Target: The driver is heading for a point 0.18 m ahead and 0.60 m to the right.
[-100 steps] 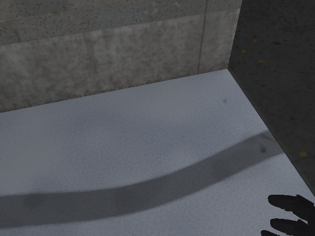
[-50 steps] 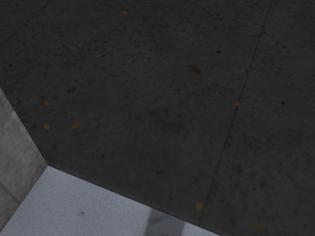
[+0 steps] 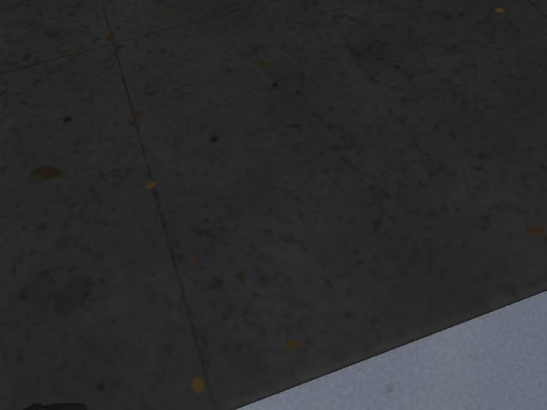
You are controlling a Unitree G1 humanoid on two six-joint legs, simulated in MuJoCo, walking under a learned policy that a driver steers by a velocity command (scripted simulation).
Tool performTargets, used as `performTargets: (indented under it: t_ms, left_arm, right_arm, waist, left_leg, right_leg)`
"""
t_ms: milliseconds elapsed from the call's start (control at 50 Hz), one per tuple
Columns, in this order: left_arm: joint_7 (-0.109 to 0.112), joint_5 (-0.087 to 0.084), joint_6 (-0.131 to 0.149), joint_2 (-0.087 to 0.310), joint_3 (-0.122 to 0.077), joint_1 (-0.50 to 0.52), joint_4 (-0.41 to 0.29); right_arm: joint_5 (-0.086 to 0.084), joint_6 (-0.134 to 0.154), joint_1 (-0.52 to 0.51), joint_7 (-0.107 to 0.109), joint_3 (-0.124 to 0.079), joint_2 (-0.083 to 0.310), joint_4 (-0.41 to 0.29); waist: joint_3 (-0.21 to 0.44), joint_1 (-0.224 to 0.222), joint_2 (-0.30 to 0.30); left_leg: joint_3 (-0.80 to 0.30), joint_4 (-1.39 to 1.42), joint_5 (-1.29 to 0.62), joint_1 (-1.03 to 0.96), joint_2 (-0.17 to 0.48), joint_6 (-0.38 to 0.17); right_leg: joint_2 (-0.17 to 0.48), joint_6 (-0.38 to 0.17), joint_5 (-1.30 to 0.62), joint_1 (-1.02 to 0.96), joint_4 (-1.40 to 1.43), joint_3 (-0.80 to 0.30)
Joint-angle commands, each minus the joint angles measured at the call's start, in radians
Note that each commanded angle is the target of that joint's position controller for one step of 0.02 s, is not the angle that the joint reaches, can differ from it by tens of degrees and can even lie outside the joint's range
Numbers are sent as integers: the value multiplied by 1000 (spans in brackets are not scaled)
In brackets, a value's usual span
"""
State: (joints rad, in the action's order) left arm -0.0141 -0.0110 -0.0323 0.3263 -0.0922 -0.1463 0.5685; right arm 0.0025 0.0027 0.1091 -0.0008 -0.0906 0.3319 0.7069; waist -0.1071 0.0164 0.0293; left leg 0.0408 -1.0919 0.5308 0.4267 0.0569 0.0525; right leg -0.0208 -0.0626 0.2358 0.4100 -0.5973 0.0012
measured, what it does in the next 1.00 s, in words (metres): walks ahead, turning right: left foot, then right foot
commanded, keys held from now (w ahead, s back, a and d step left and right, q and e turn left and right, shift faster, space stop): e+shift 0.28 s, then w+e+shift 0.72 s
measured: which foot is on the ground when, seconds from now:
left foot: up 0.00-0.38, down 0.40-0.90, up 0.92-1.00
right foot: down 0.00-0.38, up 0.40-0.90, down 0.92-1.00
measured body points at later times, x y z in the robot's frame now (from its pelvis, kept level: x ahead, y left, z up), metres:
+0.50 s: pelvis +0.09 +0.02 +0.01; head +0.10 +0.02 +0.46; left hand +0.38 +0.18 -0.06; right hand +0.05 -0.30 -0.08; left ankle +0.13 +0.14 -0.73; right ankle +0.04 -0.10 -0.66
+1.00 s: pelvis +0.26 -0.25 -0.04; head +0.28 -0.28 +0.41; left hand +0.58 -0.24 -0.12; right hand +0.05 -0.44 -0.16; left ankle +0.25 +0.06 -0.60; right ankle +0.26 -0.34 -0.73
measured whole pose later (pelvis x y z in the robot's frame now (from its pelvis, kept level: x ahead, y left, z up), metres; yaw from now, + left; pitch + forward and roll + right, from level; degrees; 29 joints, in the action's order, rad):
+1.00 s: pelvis +0.26 -0.25 -0.04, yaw -58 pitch +1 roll +0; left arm -0.05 -0.04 0.04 0.32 -0.07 -0.22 0.59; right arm -0.02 0.10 0.35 0.01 -0.03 0.29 0.79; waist -0.08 0.03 0.00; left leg -0.02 -1.28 0.42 0.09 0.07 0.00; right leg -0.08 -0.14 0.33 0.56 -0.86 0.09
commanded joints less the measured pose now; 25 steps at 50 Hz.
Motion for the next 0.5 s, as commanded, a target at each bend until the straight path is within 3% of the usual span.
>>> performTargets:
  t_ms: [20,40,80,180,280,300,340,360,380,400,420,440,460,500]
  left_arm:
    - [19,-23,30,172,-52,-31,-61]
    - [30,-17,25,165,-45,14,-75]
    - [43,-1,19,168,-44,30,-85]
    - [60,-11,2,184,-49,-4,-70]
    - [65,-11,-12,186,-51,-1,-76]
    - [67,-14,-13,181,-49,-2,-78]
    - [60,-19,-6,155,-34,5,-83]
    - [56,-17,-2,143,-27,21,-86]
    - [55,-18,1,120,-17,34,-88]
    - [51,-14,5,45,4,-29,-71]
    - [48,-36,18,13,18,-18,-128]
    - [46,-34,34,97,4,23,-150]
    - [44,-25,35,152,-12,26,-128]
    - [37,-4,31,136,-14,-18,-99]
  right_arm:
    - [13,22,-71,25,-20,102,-107]
    - [17,16,-55,27,-24,106,-100]
    - [18,13,-18,23,-19,84,-82]
    - [7,6,-65,17,0,41,-88]
    - [-7,23,-80,8,-6,65,-82]
    - [-13,30,-62,4,-9,76,-76]
    - [-34,42,-39,-4,-15,82,-62]
    - [-44,48,6,-6,-21,81,-47]
    - [-49,53,87,-4,-31,86,-20]
    - [-38,54,190,4,-45,135,0]
    - [8,63,202,-2,-48,212,-6]
    - [27,81,91,-3,-52,203,-31]
    - [7,83,43,10,-36,143,-50]
    - [-18,73,61,29,-18,101,-51]
  waist:
    - [217,-25,-86]
    - [204,3,-110]
    - [227,18,-125]
    - [217,-5,-143]
    - [226,-22,-203]
    - [252,-22,-200]
    - [228,-16,-229]
    - [202,20,-232]
    - [182,70,-188]
    - [245,83,-38]
    - [188,49,198]
    - [64,12,212]
    - [30,11,166]
    - [48,16,100]
  left_leg:
    - [-140,-64,-105,306,-1,-15]
    - [-136,-40,-158,242,-14,-9]
    - [-131,-2,-217,180,-54,12]
    - [-170,204,-253,158,-113,38]
    - [-216,344,-241,73,-136,27]
    - [-219,384,-244,39,-131,17]
    - [-201,494,-224,-108,-123,-5]
    - [-187,564,-238,-224,-115,-17]
    - [-188,663,-267,-387,-81,-37]
    - [-344,729,-63,-562,99,-84]
    - [-725,894,272,-561,291,-192]
    - [-807,941,346,-442,345,-231]
    - [-681,938,280,-409,304,-211]
    - [-472,919,119,-409,223,-150]
  right_leg:
    - [249,-194,-248,-358,263,-412]
    - [212,-177,-264,-276,268,-377]
    - [172,-171,-311,-226,257,-358]
    - [134,-153,-206,-217,232,-442]
    - [123,-131,-185,-225,191,-563]
    - [117,-129,-31,-223,204,-586]
    - [86,-119,304,-115,238,-627]
    - [65,-109,402,-19,222,-635]
    - [20,-73,482,113,138,-596]
    - [-71,-14,519,227,-131,-435]
    - [-153,3,383,434,-355,-289]
    - [-25,24,239,530,-465,-264]
    - [14,46,153,531,-515,-222]
    - [37,75,60,512,-634,-152]
Velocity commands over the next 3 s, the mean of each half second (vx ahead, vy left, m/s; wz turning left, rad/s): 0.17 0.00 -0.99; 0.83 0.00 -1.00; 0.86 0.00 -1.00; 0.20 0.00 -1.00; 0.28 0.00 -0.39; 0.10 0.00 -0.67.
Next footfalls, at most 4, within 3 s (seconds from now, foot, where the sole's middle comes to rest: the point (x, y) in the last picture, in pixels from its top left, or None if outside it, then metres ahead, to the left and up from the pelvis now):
0.40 left None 0.17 0.12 -0.77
0.92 right None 0.28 -0.38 -0.77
1.36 left None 0.63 -0.73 -0.77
1.78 right None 0.38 -0.92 -0.77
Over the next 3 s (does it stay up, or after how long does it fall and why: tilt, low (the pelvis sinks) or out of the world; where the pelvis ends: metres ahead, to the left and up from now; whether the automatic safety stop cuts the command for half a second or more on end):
stays up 0.38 -1.07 0.00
